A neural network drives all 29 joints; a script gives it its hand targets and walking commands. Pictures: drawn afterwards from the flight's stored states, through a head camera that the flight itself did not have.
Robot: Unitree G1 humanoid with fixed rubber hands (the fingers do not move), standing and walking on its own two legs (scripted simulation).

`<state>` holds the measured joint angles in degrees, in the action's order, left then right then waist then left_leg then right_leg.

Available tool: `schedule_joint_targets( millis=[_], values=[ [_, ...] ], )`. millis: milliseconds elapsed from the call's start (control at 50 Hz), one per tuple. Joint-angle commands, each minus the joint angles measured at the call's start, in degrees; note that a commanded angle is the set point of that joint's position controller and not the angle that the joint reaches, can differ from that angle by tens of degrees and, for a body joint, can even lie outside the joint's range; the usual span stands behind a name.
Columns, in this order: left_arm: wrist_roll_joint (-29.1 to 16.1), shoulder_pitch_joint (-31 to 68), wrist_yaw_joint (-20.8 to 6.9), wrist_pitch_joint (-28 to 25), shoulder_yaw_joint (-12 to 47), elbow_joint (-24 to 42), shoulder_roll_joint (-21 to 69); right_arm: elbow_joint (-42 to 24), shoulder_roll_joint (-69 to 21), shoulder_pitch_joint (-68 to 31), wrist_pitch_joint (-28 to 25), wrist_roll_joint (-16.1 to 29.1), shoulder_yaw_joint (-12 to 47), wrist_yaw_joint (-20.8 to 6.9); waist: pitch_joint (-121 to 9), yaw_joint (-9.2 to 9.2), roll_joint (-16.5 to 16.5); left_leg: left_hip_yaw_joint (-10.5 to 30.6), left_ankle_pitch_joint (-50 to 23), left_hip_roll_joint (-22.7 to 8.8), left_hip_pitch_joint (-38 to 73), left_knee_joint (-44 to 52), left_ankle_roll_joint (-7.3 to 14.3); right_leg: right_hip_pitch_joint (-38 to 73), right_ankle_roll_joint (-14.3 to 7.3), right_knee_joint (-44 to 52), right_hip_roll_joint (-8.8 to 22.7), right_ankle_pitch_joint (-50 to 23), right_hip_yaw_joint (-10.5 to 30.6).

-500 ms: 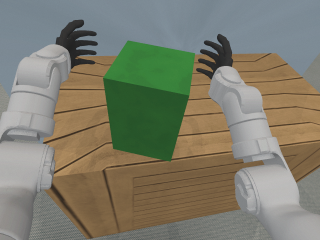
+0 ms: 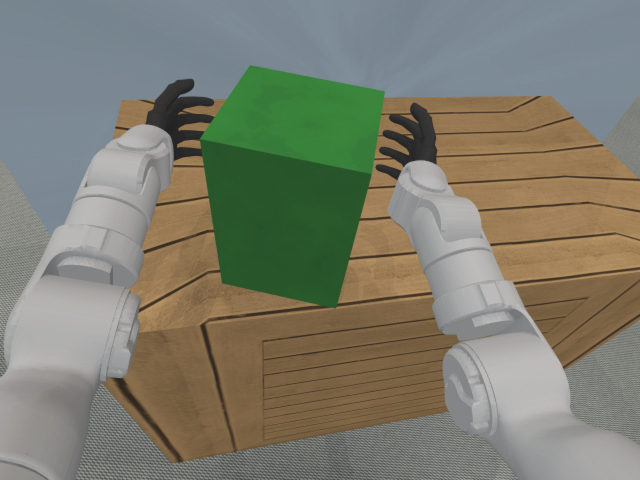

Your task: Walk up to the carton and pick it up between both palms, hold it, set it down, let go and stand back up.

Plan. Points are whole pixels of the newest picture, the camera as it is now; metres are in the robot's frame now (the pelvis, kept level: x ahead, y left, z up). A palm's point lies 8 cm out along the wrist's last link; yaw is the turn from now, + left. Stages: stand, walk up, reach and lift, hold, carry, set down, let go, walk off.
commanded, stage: reach and lift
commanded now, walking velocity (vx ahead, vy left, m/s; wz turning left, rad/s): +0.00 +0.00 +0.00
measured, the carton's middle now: (296, 195) +0.45 -0.04 +0.10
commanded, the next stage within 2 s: none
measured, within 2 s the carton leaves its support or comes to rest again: neither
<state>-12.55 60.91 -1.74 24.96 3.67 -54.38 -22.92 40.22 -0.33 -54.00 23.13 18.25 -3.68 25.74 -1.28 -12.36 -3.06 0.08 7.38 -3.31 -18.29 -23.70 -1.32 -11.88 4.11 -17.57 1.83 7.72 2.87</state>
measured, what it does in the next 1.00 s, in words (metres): stands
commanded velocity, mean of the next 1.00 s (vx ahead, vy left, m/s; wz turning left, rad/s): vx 0.00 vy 0.00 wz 0.00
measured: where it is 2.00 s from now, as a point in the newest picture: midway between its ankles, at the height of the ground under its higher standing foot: outside the picture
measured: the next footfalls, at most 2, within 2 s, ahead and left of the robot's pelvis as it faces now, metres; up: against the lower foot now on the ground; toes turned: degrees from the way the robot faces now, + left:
none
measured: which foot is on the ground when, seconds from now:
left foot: down 0.00-1.00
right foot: down 0.00-1.00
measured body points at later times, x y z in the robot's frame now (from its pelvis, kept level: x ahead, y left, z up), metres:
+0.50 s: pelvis +0.01 +0.00 +0.00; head +0.05 +0.04 +0.44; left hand +0.50 +0.10 +0.12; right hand +0.42 -0.17 +0.12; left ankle +0.05 +0.13 -0.74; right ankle +0.02 -0.17 -0.74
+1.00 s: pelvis +0.00 +0.01 +0.00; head +0.04 +0.05 +0.44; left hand +0.49 +0.10 +0.13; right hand +0.41 -0.16 +0.12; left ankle +0.05 +0.13 -0.74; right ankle +0.02 -0.17 -0.74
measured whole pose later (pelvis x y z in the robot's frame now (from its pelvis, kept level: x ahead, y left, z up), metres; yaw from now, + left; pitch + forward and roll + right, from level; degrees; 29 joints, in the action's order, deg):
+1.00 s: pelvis +0.00 +0.01 +0.00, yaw -1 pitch +7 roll -2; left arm -5.9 58.2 2.6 14.0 0.1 -58.8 -13.7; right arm 47.7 -3.9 -49.1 10.4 12.1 -7.0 25.0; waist -4.4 -10.4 -2.5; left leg -0.5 8.8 -3.7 -25.4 -27.0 -0.9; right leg -18.3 4.6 -18.8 1.5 7.8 3.6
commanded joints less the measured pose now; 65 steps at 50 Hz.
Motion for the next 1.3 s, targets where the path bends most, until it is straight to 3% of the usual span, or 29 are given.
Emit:
schedule_joint_targets(
  millis=[0, 60, 80, 100, 140, 220, 280, 320, 360, 380, 480, 620, 640, 660, 680, 700, 720, 840, 900, 960, 1040, 1060, 1080, 1100, 1180, 1200, 1220, 1240, 1280],
  values=[
    [-1.28, 35.26, 1.62, -5.95, -1.85, 7.54, -7.84, -9.83, 5.50, -30.21, -5.30, -2.89, -2.24, -0.25, -31.81, -0.44, 10.52, -3.50, 3.39, 3.84, 16.61, 0.50, -0.67, -3.14, -2.24, -0.12, -5.11, -9.16, -7.91],
    [-1.01, 34.89, 2.60, -8.64, -1.34, -1.25, -6.93, -2.08, 4.92, -29.65, -7.01, -6.18, -3.98, -0.68, -30.00, -0.43, 9.50, -3.33, 7.10, 3.35, 12.93, 0.83, -0.51, -5.59, -2.28, -0.40, -4.37, -4.60, -7.29],
    [-1.22, 32.52, 2.64, -9.91, 0.29, -0.03, -5.12, -3.93, 4.67, -27.15, -8.01, -4.57, -2.64, -1.09, -30.99, 0.37, 10.63, -3.38, 6.01, 2.93, 14.26, 0.91, -1.21, -5.88, -2.57, -0.81, -4.77, -6.43, -8.31],
    [-1.20, 32.71, 2.64, -11.10, 0.98, -1.62, -4.09, -1.12, 4.71, -26.59, -8.65, -5.56, -3.11, -1.41, -32.78, -0.93, 10.54, -3.00, 3.50, 2.96, 14.52, 0.56, -1.18, -5.99, -2.93, -0.39, -4.49, -7.84, -7.39],
    [-0.79, 34.48, 3.27, -14.24, -0.08, 3.08, -4.09, -5.66, 4.02, -28.01, -11.33, -6.21, -4.26, -1.94, -39.31, -0.37, 12.33, -3.01, -1.90, 3.01, 16.14, -1.53, -1.67, -5.55, -3.09, -1.96, -4.78, -13.44, -7.90],
    [0.62, 29.67, 2.55, -15.72, -0.68, -4.46, -1.74, 0.55, 3.52, -24.54, -13.06, -5.74, -0.15, -2.84, -36.60, 0.67, 9.44, -3.22, -4.77, 3.40, 15.83, -1.98, -1.26, -3.91, -2.85, -1.84, -4.62, -16.41, -6.83],
    [1.60, 30.69, 2.10, -16.81, -2.51, 0.23, -2.28, -2.85, 3.24, -24.44, -14.81, -5.14, 1.27, -2.43, -38.22, 1.95, 10.35, -3.63, -10.15, 4.09, 17.48, -3.30, -1.55, -1.17, -2.10, -2.67, -4.40, -22.71, -7.06],
    [2.18, 31.50, 2.30, -17.49, -3.11, 2.97, -2.16, -3.10, 3.12, -23.70, -15.60, -5.05, -0.32, -2.39, -38.47, 0.75, 11.60, -3.58, -10.14, 3.72, 17.67, -3.48, -2.06, -1.86, -1.65, -2.97, -4.83, -22.16, -7.85],
    [2.56, 30.70, 2.59, -17.04, -3.42, 4.39, -0.43, -4.36, 3.13, -22.98, -16.47, -4.99, 0.89, -2.26, -38.30, 1.35, 10.75, -3.97, -11.07, 4.08, 17.89, -3.71, -2.22, -1.50, -1.76, -2.90, -4.98, -23.47, -7.23],
    [2.96, 30.12, 2.93, -17.08, -3.35, 9.71, -0.38, -8.65, 3.50, -23.14, -17.29, -4.80, 0.62, -2.08, -41.83, 1.78, 12.59, -3.88, -14.46, 4.24, 19.89, -4.50, -2.66, -1.02, -1.44, -2.85, -5.23, -26.12, -7.69],
    [4.51, 26.63, 2.36, -14.62, -4.37, 13.93, 2.84, -9.73, 1.26, -20.81, -16.77, -2.89, 4.42, -1.30, -41.11, 2.47, 10.91, -4.07, -17.74, 4.16, 19.93, -4.82, -1.89, 2.93, -0.66, -3.27, -5.14, -33.52, -6.78],
    [5.13, 26.29, 2.89, -12.10, -4.34, 11.65, 6.09, -9.56, -0.53, -21.31, -15.73, -4.12, 2.20, -0.45, -34.87, 2.23, 7.91, -3.72, -10.96, 3.36, 17.85, -3.24, -0.53, -0.40, -0.29, -1.55, -5.72, -23.36, -7.38],
    [5.22, 26.09, 3.12, -11.66, -3.51, 9.91, 7.71, -6.29, -0.82, -21.76, -15.26, -4.54, 1.73, -0.50, -33.74, 1.74, 8.86, -3.64, -9.82, 3.24, 17.70, -2.77, -1.10, -0.96, -0.73, -0.85, -5.65, -21.34, -7.25],
    [5.26, 26.68, 3.53, -12.00, -3.24, 12.08, 7.93, -8.41, -1.02, -21.89, -15.41, -5.15, 0.88, -0.49, -35.72, 1.20, 9.90, -3.47, -9.82, 3.30, 18.39, -3.02, -1.12, -1.96, -0.81, -1.02, -5.92, -20.88, -7.48],
    [5.78, 26.56, 3.61, -12.06, -3.68, 9.48, 8.16, -6.55, -1.91, -22.31, -15.07, -4.71, 1.59, -0.48, -34.70, 2.46, 9.29, -3.73, -9.22, 3.21, 16.98, -2.65, -0.86, -1.79, -1.06, -0.79, -5.79, -20.99, -7.07],
    [5.03, 27.64, 3.65, -12.05, -3.21, 9.16, 8.79, -7.34, -1.68, -23.35, -15.23, -5.40, -0.48, -0.32, -35.96, 0.32, 8.57, -3.63, -9.08, 3.08, 17.51, -2.91, -1.21, -2.09, -0.88, -1.18, -5.67, -20.88, -7.65],
    [4.82, 27.91, 3.81, -12.47, -3.20, 10.50, 8.87, -8.51, -2.29, -23.48, -15.49, -5.32, 0.40, -0.52, -36.39, 1.43, 8.43, -3.59, -8.80, 3.28, 17.51, -2.88, -0.69, -1.61, -0.92, -1.22, -5.84, -19.88, -7.22],
    [6.52, 28.68, 3.93, -13.80, -3.49, 9.38, 10.11, -7.18, -4.20, -23.62, -15.64, -5.75, 1.16, -0.83, -38.22, 2.06, 8.71, -4.03, -9.51, 3.13, 18.03, -2.82, -0.72, -1.48, -1.23, -1.32, -5.61, -20.50, -7.01],
    [7.13, 30.20, 4.30, -14.26, -2.64, 9.69, 10.82, -6.21, -3.37, -24.48, -15.69, -6.06, -0.77, -0.95, -37.83, 0.78, 11.70, -3.81, -8.23, 3.03, 18.37, -2.67, -1.71, -3.84, -1.92, -1.12, -5.62, -17.68, -7.47],
    [6.19, 33.30, 4.59, -14.24, -1.35, 6.81, 11.37, -4.94, -4.50, -27.25, -15.41, -6.66, -0.87, -1.06, -35.85, 1.28, 10.85, -3.70, -3.86, 2.52, 15.74, -2.13, -1.05, -5.14, -1.98, -1.10, -5.62, -13.03, -7.56],
    [6.03, 31.02, 4.34, -14.73, -0.78, 5.36, 14.08, -4.34, -5.15, -27.65, -15.89, -8.31, -3.03, -1.06, -35.73, -0.06, 11.24, -3.64, -3.14, 2.64, 16.04, -2.56, -1.24, -6.39, -2.46, -0.71, -4.99, -12.33, -7.62],
    [6.48, 30.09, 4.18, -14.73, -1.73, 4.84, 14.61, -5.16, -6.32, -28.05, -16.14, -7.60, -1.61, -1.11, -36.99, 1.49, 9.95, -3.47, -4.52, 2.70, 16.29, -2.82, -1.07, -5.49, -2.34, -0.33, -5.08, -14.22, -7.17],
    [6.30, 31.32, 3.93, -15.17, -0.95, 5.48, 14.74, -6.00, -6.70, -27.99, -16.21, -7.22, -1.42, -1.31, -37.30, 0.67, 9.18, -3.46, -5.66, 2.70, 16.76, -2.57, -0.82, -4.20, -2.04, -0.73, -5.25, -15.87, -7.67],
    [6.98, 32.38, 4.16, -15.55, -2.00, 6.22, 15.04, -6.00, -6.55, -29.69, -16.34, -7.81, -1.28, -1.50, -38.84, 1.75, 10.87, -3.79, -6.52, 2.80, 17.32, -2.72, -0.84, -4.72, -2.19, -0.87, -5.10, -15.36, -7.41],
    [7.73, 31.37, 3.62, -15.62, -3.05, 5.56, 15.08, -6.85, -7.80, -28.86, -16.76, -7.77, -0.21, -1.50, -36.59, 2.53, 7.62, -4.22, -6.78, 3.22, 16.34, -2.29, -0.17, -1.32, -1.60, -0.81, -4.98, -19.11, -7.18],
    [7.82, 30.69, 3.39, -15.75, -2.81, 5.84, 16.33, -6.46, -7.50, -28.13, -16.92, -7.96, -0.58, -1.48, -37.44, 1.49, 8.38, -3.97, -6.30, 3.19, 16.63, -2.22, -0.09, -1.21, -1.61, -0.64, -4.94, -18.97, -7.08],
    [8.11, 32.79, 3.06, -16.17, -3.06, 6.35, 16.21, -7.52, -9.19, -29.90, -16.96, -8.25, 0.04, -1.55, -36.88, 2.29, 7.06, -4.53, -5.33, 3.56, 16.00, -1.76, 0.07, -1.04, -1.46, -0.41, -5.13, -18.00, -7.21],
    [8.36, 31.59, 3.26, -16.17, -2.24, 6.92, 17.74, -6.47, -8.07, -28.25, -16.94, -8.94, -0.87, -1.66, -37.30, 1.04, 8.48, -4.13, -6.21, 3.50, 17.73, -1.76, -0.25, -1.48, -1.72, -0.13, -4.79, -18.08, -7.47],
    [8.48, 32.24, 3.02, -16.02, -3.02, 7.74, 17.27, -6.01, -9.54, -28.35, -16.56, -8.74, -1.30, -1.82, -36.40, 1.33, 7.11, -4.26, -5.12, 3.54, 16.74, -1.33, 0.24, -0.99, -1.54, -0.12, -4.86, -18.02, -7.40]
  ],
)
